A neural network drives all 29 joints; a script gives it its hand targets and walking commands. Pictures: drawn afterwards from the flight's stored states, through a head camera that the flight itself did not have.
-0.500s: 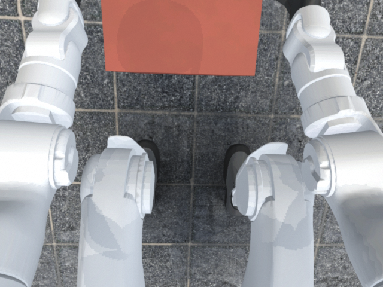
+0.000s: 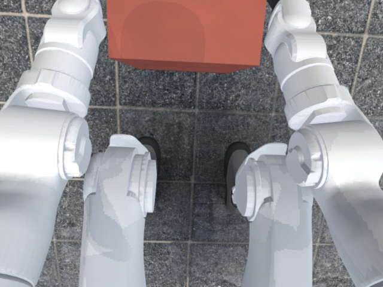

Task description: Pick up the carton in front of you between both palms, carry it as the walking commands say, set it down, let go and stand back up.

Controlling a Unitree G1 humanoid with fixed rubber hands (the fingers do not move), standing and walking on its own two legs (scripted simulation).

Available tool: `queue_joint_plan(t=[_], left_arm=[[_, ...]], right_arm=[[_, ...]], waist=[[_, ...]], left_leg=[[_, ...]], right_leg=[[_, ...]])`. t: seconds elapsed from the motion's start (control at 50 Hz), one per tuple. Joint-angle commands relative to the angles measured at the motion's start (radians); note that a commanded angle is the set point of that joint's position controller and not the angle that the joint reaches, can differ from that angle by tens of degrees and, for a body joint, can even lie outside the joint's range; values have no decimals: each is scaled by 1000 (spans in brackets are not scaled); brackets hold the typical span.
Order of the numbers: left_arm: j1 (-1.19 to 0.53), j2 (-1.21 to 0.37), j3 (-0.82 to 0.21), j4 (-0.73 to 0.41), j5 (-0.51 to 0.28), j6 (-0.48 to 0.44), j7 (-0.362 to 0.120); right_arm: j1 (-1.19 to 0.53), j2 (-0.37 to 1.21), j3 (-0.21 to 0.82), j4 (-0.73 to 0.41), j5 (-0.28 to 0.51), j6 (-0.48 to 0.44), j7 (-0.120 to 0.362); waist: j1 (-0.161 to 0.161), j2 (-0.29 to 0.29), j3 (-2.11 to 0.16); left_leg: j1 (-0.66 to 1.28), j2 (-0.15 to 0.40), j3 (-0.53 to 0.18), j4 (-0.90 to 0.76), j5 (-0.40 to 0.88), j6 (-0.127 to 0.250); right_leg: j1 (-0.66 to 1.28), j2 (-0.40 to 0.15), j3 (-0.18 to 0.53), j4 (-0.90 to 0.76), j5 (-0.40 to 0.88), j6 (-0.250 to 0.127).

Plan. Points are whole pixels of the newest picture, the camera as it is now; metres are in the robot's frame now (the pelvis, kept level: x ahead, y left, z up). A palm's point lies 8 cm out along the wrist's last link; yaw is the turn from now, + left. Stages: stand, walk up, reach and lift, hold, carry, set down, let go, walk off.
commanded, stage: reach and lift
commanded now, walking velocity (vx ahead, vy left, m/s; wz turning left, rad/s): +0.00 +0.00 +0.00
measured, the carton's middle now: (186, 10) +0.53 +0.04 -0.24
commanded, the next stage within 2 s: none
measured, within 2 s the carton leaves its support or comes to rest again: leaves its support in 0.10 s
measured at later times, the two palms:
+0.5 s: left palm out of the picture +0.49 +0.19 -0.01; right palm out of the picture +0.51 -0.11 -0.01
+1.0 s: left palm out of the picture +0.46 +0.18 +0.14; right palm out of the picture +0.48 -0.12 +0.14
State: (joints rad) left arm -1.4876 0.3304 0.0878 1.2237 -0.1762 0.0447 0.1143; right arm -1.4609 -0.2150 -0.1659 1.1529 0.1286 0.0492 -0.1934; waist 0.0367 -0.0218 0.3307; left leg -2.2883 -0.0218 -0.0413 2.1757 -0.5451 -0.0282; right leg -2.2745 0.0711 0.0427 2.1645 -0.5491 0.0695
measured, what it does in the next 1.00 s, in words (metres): rises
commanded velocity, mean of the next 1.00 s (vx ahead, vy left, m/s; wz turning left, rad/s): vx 0.00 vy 0.00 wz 0.00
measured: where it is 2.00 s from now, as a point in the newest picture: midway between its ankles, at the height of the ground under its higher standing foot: (191, 187)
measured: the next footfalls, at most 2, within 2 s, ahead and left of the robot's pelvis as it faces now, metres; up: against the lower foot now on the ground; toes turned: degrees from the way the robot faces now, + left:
none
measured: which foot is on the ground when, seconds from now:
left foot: down 0.00-1.00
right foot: down 0.00-1.00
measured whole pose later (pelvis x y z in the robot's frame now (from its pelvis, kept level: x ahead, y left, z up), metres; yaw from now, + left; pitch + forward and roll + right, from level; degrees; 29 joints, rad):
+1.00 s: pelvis +0.03 -0.01 +0.19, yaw +3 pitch +39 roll -1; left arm -0.82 -0.01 0.38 0.65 0.17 0.36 0.05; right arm -0.81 0.07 -0.41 0.63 -0.15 0.33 -0.09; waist 0.01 -0.02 -0.23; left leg -1.75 -0.10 -0.11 1.57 -0.49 -0.06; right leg -1.73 0.12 0.10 1.57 -0.52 0.06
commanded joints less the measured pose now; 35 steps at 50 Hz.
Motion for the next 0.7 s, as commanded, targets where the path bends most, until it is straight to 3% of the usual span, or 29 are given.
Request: queue_joint_plan(t=[0.0,0.06,0.14,0.24,0.3,0.36,0.42,0.54,0.68], left_arm=[[-495,-868,-169,-256,18,30,-268],[-489,-962,-193,-340,5,54,-290],[-511,-1065,-269,-530,-34,84,-283],[-426,-1168,-326,-669,-11,159,-267],[-347,-1233,-316,-641,29,209,-275],[-276,-1279,-240,-520,100,253,-296],[-252,-1275,-143,-440,177,274,-315],[-242,-1278,-51,-407,253,276,-326],[-182,-1336,-94,-451,252,289,-334]], right_arm=[[-498,861,204,-206,-23,29,266],[-520,952,246,-301,9,47,283],[-506,1099,319,-419,67,77,279],[-465,1170,383,-563,48,140,271],[-416,1186,367,-565,-2,180,279],[-345,1200,278,-465,-85,219,297],[-315,1191,177,-387,-162,241,313],[-307,1216,114,-352,-213,251,331],[-229,1274,159,-380,-206,267,347]], waist=[[23,-21,-1114],[38,-21,-1253],[59,-4,-1567],[52,42,-1800],[25,47,-1701],[1,51,-1466],[-9,46,-1336],[6,23,-1362],[4,20,-1475]], left_leg=[[505,-82,94,-154,278,15],[574,-88,113,-141,367,15],[753,-97,132,-140,508,6],[895,-118,146,-194,525,-9],[832,-128,144,-265,386,-7],[714,-130,137,-350,201,-3],[658,-132,134,-417,103,4],[721,-139,132,-519,97,11],[878,-142,131,-614,163,5]], right_leg=[[485,80,-124,-115,240,-38],[533,86,-133,-103,321,-39],[655,96,-142,-95,449,-33],[694,116,-158,-154,417,-27],[654,120,-166,-225,296,-33],[562,119,-164,-309,139,-44],[542,120,-151,-381,61,-50],[622,124,-139,-488,60,-46],[752,124,-135,-591,114,-36]])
